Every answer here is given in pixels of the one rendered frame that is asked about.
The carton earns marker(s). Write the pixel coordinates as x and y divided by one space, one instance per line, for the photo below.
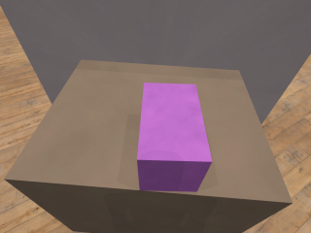
173 150

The pedestal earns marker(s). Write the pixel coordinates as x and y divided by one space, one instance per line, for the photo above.
80 164

